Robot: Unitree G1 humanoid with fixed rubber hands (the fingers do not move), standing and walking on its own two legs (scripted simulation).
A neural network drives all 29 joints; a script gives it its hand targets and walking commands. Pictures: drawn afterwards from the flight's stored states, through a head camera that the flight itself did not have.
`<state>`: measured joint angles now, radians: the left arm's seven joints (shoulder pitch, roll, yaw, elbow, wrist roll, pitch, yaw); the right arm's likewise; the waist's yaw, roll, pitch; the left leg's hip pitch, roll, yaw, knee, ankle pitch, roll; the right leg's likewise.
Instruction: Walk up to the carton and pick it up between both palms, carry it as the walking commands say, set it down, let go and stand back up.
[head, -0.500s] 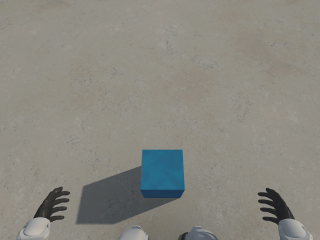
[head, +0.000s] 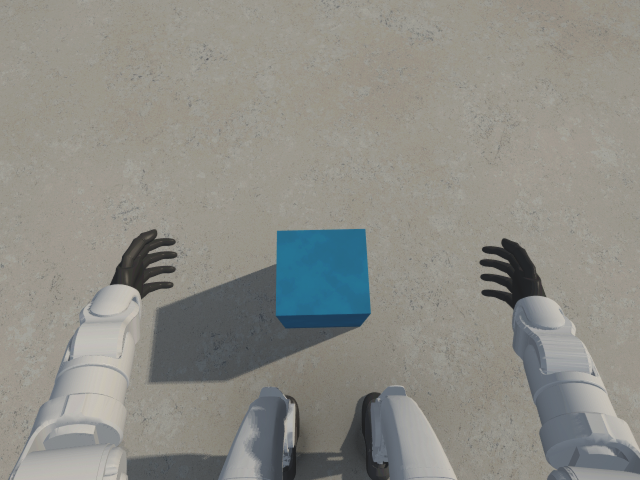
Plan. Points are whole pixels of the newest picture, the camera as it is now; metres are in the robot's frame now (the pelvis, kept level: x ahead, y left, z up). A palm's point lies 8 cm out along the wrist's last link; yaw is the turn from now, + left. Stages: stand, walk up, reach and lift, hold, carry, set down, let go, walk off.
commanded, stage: reach and lift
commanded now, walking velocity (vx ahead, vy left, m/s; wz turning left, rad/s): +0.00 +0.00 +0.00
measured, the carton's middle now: (322, 282) +0.47 +0.02 -0.58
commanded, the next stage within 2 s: none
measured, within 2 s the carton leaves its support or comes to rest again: neither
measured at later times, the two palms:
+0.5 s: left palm (191, 210) +0.48 +0.22 -0.14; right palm (458, 220) +0.47 -0.19 -0.14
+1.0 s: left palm (213, 227) +0.49 +0.21 -0.24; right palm (434, 235) +0.48 -0.18 -0.24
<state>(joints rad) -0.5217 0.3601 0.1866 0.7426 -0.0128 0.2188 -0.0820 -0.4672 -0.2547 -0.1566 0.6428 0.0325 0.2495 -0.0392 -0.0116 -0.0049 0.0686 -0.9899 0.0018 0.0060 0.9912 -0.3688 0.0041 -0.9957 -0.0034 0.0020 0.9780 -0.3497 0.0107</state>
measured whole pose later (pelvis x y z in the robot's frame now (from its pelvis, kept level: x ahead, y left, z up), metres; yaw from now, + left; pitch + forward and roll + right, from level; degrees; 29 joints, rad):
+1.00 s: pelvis -0.02 +0.00 -0.11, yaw +0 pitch +50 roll -1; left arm -1.16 0.31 0.33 0.98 0.04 0.09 -0.03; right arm -1.09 -0.17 -0.35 0.85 -0.03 0.11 -0.08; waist -0.01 0.00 -0.08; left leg -1.82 -0.03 -0.03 1.38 -0.42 -0.01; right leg -1.82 0.02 0.02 1.35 -0.41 0.02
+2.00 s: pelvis -0.06 +0.00 -0.33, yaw -1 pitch +37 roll -1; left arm -1.44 0.43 0.06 1.14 -0.23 0.04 0.08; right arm -1.40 -0.33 -0.10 1.08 0.24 0.05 -0.15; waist 0.00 -0.01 0.37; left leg -2.27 -0.03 -0.02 2.21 -0.59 -0.01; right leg -2.27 0.05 0.01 2.19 -0.57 0.04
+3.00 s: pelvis -0.06 +0.00 -0.33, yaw +0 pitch +37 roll -2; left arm -1.55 0.35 0.08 1.22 -0.16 0.06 0.12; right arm -1.48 -0.22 -0.20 1.12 0.11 0.07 -0.17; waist 0.00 0.00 0.38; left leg -2.26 -0.04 -0.03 2.20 -0.58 -0.01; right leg -2.25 0.06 0.02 2.17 -0.57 0.05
